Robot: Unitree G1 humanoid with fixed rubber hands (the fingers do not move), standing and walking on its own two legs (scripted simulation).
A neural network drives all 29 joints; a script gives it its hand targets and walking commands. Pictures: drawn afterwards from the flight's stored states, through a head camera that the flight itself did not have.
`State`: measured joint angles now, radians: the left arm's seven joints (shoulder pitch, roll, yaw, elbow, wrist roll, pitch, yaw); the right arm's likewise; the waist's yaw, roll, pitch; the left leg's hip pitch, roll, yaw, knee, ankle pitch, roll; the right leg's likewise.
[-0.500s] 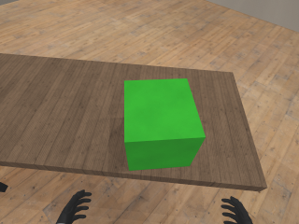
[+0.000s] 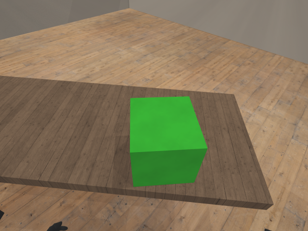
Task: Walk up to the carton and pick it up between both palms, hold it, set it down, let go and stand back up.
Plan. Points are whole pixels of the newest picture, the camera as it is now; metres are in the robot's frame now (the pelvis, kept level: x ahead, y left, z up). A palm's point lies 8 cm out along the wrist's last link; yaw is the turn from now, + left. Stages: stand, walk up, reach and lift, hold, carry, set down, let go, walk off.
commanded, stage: stand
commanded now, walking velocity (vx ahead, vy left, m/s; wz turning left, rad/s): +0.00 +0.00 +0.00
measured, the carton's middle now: (162, 140) +0.40 +0.03 +0.00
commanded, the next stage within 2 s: none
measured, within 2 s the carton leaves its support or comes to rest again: neither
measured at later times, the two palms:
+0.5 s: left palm out of the picture +0.06 +0.31 -0.10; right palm out of the picture +0.11 -0.29 -0.08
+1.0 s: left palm out of the picture +0.04 +0.31 -0.10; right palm out of the picture +0.10 -0.29 -0.08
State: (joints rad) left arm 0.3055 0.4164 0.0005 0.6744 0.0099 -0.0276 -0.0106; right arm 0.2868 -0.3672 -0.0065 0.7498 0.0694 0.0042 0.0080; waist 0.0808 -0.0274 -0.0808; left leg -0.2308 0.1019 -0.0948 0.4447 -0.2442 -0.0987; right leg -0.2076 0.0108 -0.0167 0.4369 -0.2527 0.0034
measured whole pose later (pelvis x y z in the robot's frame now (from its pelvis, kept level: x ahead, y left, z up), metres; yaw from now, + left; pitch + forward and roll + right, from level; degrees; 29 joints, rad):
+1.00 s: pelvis -0.01 +0.00 +0.00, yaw +0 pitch +0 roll -1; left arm 0.31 0.42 0.00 0.78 0.01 -0.03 -0.01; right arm 0.29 -0.37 -0.01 0.76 0.07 0.01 0.01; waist 0.08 -0.03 -0.06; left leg -0.23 0.10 -0.09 0.44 -0.22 -0.10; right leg -0.21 0.01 -0.02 0.44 -0.23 0.00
